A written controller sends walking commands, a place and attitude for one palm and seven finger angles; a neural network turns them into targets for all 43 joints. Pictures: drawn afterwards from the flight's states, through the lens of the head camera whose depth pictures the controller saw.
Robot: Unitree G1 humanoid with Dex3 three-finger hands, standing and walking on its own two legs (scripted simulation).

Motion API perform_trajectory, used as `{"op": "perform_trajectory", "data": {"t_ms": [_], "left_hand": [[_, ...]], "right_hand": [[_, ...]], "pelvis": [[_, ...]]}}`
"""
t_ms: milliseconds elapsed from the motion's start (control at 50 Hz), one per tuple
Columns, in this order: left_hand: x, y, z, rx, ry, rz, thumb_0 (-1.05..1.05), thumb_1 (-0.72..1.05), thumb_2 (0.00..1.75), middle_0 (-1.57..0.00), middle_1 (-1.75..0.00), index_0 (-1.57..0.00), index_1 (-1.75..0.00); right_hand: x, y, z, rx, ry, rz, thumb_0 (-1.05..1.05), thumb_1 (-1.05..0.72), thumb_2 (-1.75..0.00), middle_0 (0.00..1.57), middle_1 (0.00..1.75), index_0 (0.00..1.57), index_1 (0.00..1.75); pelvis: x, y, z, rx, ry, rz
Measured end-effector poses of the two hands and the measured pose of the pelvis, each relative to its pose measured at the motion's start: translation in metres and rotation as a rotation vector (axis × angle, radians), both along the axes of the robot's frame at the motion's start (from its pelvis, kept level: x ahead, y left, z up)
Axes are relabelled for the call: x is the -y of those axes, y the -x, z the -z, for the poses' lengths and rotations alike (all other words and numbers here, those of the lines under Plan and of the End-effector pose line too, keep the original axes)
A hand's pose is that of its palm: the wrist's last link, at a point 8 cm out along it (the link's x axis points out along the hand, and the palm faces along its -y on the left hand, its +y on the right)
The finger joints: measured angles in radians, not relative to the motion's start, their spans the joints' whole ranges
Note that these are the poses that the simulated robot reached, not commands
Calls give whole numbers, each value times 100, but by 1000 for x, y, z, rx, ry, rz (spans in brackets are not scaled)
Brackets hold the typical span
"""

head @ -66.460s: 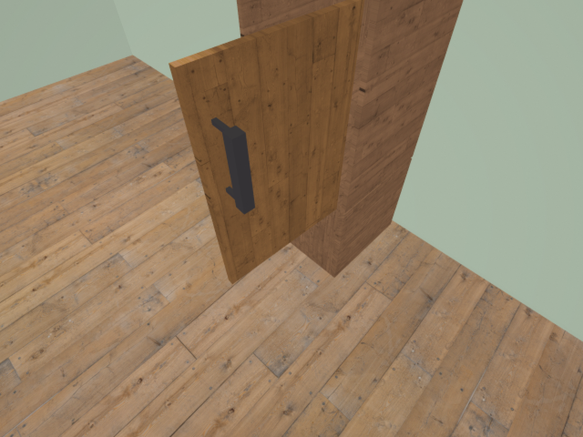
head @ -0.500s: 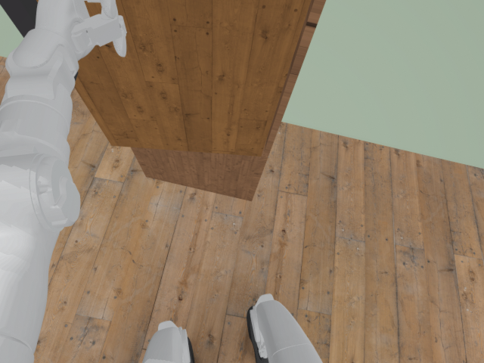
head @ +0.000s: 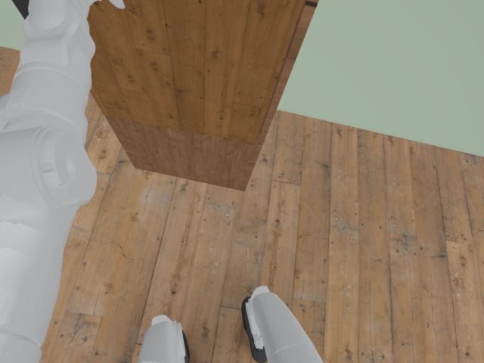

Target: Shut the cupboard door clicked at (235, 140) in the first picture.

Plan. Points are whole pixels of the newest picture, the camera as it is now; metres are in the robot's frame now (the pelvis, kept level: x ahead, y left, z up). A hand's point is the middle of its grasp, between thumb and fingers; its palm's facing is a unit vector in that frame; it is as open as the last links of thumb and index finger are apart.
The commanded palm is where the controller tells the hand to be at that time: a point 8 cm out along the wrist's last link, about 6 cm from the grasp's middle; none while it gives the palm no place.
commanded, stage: pull the fist back off the door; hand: left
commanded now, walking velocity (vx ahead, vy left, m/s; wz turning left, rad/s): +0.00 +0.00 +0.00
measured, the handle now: out of the picture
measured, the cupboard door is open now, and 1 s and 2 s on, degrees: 1 1 1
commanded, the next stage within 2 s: draw the hand back to the body in 0.74 s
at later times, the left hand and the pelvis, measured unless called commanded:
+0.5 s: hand (118, 14) +0.57 +0.05 +0.14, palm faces +0.05 -1.00 -0.01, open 3.1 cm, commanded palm +0.52 +0.09 +0.15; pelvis +0.03 +0.00 +0.04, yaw +0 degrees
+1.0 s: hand (114, 40) +0.51 +0.06 +0.16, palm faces +0.07 -1.00 -0.02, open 3.1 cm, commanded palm +0.45 +0.12 +0.16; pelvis +0.01 -0.01 +0.04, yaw +0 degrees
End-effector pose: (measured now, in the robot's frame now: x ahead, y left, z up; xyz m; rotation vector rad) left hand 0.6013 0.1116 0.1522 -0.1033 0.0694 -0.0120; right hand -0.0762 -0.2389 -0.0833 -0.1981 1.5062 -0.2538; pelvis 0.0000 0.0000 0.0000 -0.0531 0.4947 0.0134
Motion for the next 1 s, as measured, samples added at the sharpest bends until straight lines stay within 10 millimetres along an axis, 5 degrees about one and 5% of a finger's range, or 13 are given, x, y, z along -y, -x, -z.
{"op": "perform_trajectory", "data": {"t_ms": [180,360,580,780,1000], "left_hand": [[21,9,8,12,-145,-78,0,92,92,-130,-150,-129,-150],[12,31,1,32,-121,-79,1,91,90,-130,-149,-130,-150],[8,78,7,74,-111,-53,1,91,90,-130,-150,-130,-150],[20,110,3,78,-120,-57,1,90,90,-131,-150,-130,-150],[2,118,-9,100,-123,-85,1,90,90,-131,-149,-130,-150]], "right_hand": [[-11,-5,-4,8,-73,45,1,-90,-90,21,30,20,30],[0,-25,-16,49,-68,41,1,-90,-90,21,30,20,30],[25,-85,-18,172,-21,-31,1,-90,-90,20,30,20,30],[18,-139,-12,345,-44,-76,1,-90,-90,20,30,20,30],[15,-119,-8,348,-64,-53,1,-90,-90,21,30,20,30]], "pelvis": [[3,-8,-13,25,-17,15],[4,-23,-31,92,-29,31],[3,-30,-40,162,-33,15],[4,-24,-42,223,-45,11],[9,-12,-43,240,-56,29]]}}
